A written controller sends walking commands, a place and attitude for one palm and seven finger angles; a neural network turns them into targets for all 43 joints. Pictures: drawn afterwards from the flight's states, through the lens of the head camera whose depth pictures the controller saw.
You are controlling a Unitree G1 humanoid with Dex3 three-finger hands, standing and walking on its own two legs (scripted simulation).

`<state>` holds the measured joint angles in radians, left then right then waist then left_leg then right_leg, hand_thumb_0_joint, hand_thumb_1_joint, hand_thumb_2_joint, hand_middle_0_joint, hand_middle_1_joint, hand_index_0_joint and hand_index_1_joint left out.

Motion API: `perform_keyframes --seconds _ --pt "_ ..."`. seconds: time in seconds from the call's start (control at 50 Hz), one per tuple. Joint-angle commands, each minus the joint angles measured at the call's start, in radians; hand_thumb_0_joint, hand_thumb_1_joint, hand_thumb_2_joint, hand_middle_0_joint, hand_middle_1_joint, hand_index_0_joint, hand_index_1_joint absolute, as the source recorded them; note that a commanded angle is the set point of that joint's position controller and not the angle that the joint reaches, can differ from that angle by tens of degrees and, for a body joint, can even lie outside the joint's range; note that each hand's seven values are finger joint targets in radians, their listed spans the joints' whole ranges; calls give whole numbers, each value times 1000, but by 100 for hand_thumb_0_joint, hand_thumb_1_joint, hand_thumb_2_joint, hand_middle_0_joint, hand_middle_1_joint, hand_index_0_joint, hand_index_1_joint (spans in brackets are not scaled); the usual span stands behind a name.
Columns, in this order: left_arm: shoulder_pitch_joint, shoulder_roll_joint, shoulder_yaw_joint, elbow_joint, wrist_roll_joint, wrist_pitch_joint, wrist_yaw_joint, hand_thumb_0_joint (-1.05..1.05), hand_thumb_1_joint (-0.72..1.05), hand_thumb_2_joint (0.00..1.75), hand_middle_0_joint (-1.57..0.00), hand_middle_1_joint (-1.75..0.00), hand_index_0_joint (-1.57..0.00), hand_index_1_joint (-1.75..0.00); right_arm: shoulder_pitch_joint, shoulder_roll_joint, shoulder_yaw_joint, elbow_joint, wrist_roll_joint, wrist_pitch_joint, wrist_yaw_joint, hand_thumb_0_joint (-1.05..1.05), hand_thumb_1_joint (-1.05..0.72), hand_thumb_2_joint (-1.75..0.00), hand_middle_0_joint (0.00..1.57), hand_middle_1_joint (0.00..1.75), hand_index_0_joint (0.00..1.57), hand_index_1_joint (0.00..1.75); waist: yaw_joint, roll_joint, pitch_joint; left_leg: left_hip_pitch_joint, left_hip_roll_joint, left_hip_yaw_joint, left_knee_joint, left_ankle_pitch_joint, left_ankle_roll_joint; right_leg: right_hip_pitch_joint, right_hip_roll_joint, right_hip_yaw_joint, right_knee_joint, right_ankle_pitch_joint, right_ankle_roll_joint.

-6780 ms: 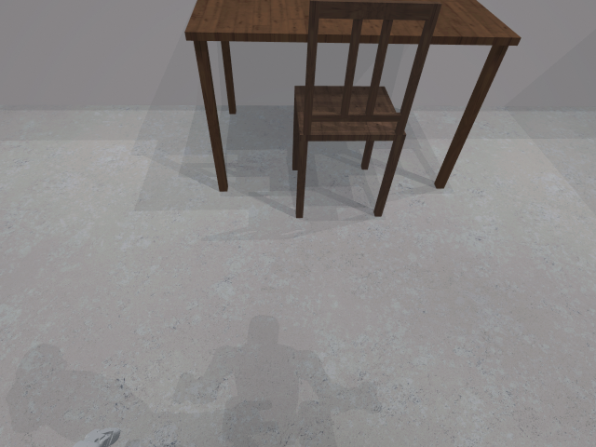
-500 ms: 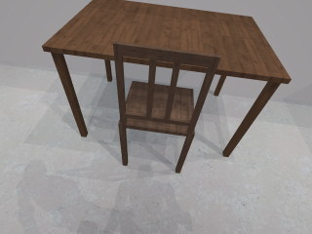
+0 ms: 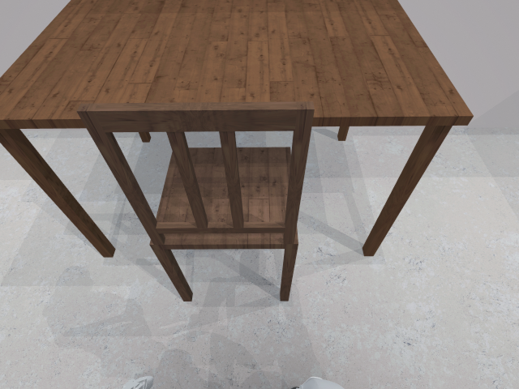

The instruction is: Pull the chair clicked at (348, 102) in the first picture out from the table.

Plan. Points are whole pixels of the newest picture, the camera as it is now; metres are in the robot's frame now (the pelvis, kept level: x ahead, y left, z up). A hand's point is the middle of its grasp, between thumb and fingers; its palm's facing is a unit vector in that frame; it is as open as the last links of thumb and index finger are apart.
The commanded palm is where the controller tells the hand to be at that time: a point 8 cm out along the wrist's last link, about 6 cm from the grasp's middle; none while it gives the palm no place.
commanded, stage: come to a stop and stand still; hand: left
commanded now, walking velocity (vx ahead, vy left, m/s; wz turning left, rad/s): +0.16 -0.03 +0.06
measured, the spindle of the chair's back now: (191, 185) +0.51 +0.17 -0.05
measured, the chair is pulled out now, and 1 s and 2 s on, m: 0.00 0.00 0.00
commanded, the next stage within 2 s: look again from close up in 1.86 s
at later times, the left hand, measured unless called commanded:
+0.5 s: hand out of the picture +0.08 +0.18 -0.16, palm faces +0.05 -0.98 -0.21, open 7.3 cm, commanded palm none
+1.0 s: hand out of the picture +0.10 +0.16 -0.17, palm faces +0.02 -0.98 -0.19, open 7.3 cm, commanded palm none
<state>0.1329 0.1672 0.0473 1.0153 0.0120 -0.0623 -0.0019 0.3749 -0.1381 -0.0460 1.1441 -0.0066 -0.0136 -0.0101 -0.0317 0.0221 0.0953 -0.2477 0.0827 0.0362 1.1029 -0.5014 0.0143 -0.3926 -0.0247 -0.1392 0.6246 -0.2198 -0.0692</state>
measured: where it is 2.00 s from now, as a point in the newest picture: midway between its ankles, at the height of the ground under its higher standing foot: outside the picture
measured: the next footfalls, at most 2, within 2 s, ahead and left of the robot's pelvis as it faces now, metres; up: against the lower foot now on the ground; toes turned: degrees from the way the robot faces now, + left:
left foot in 0.28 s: +0.15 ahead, +0.11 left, +0.00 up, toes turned +3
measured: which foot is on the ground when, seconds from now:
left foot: up 0.00-0.26, down 0.28-1.00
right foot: down 0.00-1.00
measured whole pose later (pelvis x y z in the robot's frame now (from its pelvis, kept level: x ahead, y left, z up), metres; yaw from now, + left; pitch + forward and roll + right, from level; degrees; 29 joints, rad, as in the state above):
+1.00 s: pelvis +0.04 -0.02 +0.01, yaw +0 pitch -3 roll -1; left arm 0.27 0.20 0.01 0.94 0.02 0.02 0.04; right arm 0.34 -0.17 -0.02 1.03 -0.02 0.04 0.00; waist -0.02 -0.05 0.03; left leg -0.33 0.05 0.03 0.59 -0.20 0.00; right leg -0.23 0.02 -0.11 0.59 -0.31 -0.05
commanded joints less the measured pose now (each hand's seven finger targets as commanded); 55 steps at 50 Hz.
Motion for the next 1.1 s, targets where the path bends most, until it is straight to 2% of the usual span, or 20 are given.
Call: perform_keyframes --seconds 0.0,0.06,0.14,0.2,0.24,0.26,0.32,0.36,0.42,0.48,0.52,0.56,0.58,0.6,0.68,0.74,0.8,0.9,0.96,1.08 --pt "121 114 24 1 3 3 27 0 90 90 -20 -30 -20 -30 25 -39 -9 -81 -15 -14 -4 0 -90 -90 20 30 20 30 22 -42 -113 -218 40 -38 140 115 4 166 -281 287 -371 176 -138" --pt "105 78 6 4 10 -2 30 0 90 90 -20 -30 -20 -30 45 -15 -1 -77 -19 6 -2 0 -90 -90 20 30 20 30 -14 -87 -86 -148 30 5 -51 143 -21 73 -230 164 -398 260 -114" --pt "117 83 -7 18 13 8 34 0 90 90 -20 -30 -20 -30 -2 7 27 -76 -5 5 -10 0 -90 -90 20 30 20 30 11 -77 -119 -56 -9 18 -354 162 -48 142 -219 164 -340 504 -114" --pt "122 104 -3 36 2 23 41 0 90 90 -20 -30 -20 -30 -32 -15 24 -71 1 8 -16 0 -90 -90 20 30 20 30 21 -94 -141 38 -28 14 -567 294 -54 197 -203 156 -255 554 -82" --pt "124 98 -4 36 -7 38 45 0 90 90 -20 -30 -20 -30 -29 -70 15 -79 2 6 -20 0 -90 -90 20 30 20 30 15 -32 -135 134 23 -36 -694 590 -35 146 -160 145 -175 409 -16" --pt "143 78 -7 31 -11 49 48 0 90 90 -20 -30 -20 -30 -59 -106 11 -96 -3 2 -24 0 -90 -90 20 30 20 30 38 46 -120 120 105 -107 -700 801 7 136 -106 123 -154 282 27" --pt "186 74 -10 47 -2 79 52 0 90 90 -20 -30 -20 -30 -148 -135 9 -119 -5 12 -34 0 -90 -90 20 30 20 30 71 196 -59 22 168 -162 -776 856 90 181 -48 79 -71 -49 66" --pt "197 82 -7 49 0 86 49 0 90 90 -20 -30 -20 -30 -164 -141 4 -134 -7 18 -38 0 -90 -90 20 30 20 30 69 190 -81 56 183 -171 -792 860 123 140 -41 100 17 -196 67" --pt "210 78 -6 43 4 91 47 0 90 90 -20 -30 -20 -30 -189 -165 -9 -152 -9 24 -37 0 -90 -90 20 30 20 30 65 122 -131 109 198 -163 -749 907 154 114 -38 108 56 -209 71" --pt "231 70 -6 38 6 87 49 0 90 90 -20 -30 -20 -30 -193 -179 -22 -159 -8 33 -31 0 -90 -90 20 30 20 30 61 74 -193 146 176 -144 -691 861 133 142 -33 110 -33 -128 77" --pt "238 88 -6 38 11 76 51 0 90 90 -20 -30 -20 -30 -211 -161 -21 -166 -1 35 -26 0 -90 -90 20 30 20 30 62 -22 -180 86 101 -111 -627 649 67 189 -71 185 -199 102 64" --pt "164 143 -7 21 12 68 48 0 90 90 -20 -30 -20 -30 -198 -108 -15 -166 7 44 -15 0 -90 -90 20 30 20 30 20 -171 -135 47 -24 -16 -570 333 -15 133 -217 317 -265 200 -17" --pt "169 112 -12 -34 26 58 81 0 90 90 -20 -30 -20 -30 -158 -169 -23 -213 3 19 -8 0 -90 -90 20 30 20 30 -8 -99 -141 57 1 15 -550 346 -27 159 -171 294 -182 355 3" --pt "163 148 1 -54 18 55 87 0 90 90 -20 -30 -20 -30 -175 -151 -15 -219 -5 20 -9 0 -90 -90 20 30 20 30 -1 -61 -130 32 -1 2 -558 365 -29 167 -175 252 -167 309 -2" --pt "163 149 -7 -104 9 42 67 0 90 90 -20 -30 -20 -30 -157 -110 -5 -236 -7 29 4 0 -90 -90 20 30 20 30 12 -225 -60 -12 -46 3 -517 230 -9 72 -180 283 -267 45 -30" --pt "147 159 -5 -130 12 49 61 0 90 90 -20 -30 -20 -30 -131 -106 -5 -225 -12 38 10 0 -90 -90 20 30 20 30 7 -183 21 8 -50 12 -463 191 -13 -65 -193 300 -355 -256 -48" --pt "138 172 0 -148 13 54 58 0 90 90 -20 -30 -20 -30 -91 -104 -2 -205 -13 40 12 0 -90 -90 20 30 20 30 1 -138 53 18 -48 19 -465 191 -13 -106 -186 294 -382 -375 -52" --pt "165 150 -5 -145 8 59 48 0 90 90 -20 -30 -20 -30 -64 -107 13 -187 -17 23 9 0 -90 -90 20 30 20 30 22 39 68 -89 -12 -67 -646 124 7 -20 -94 211 -280 -351 -7" --pt "200 143 -2 -128 6 63 44 0 90 90 -20 -30 -20 -30 -68 -125 15 -189 -21 23 6 0 -90 -90 20 30 20 30 39 48 55 -175 -12 -96 -684 35 9 51 -82 220 -279 -371 2" --pt "208 113 -11 -103 0 54 37 0 90 90 -20 -30 -20 -30 -31 -132 21 -166 -18 5 0 0 -90 -90 20 30 20 30 38 46 -47 -135 12 -136 -741 68 17 141 -68 181 -244 -244 17"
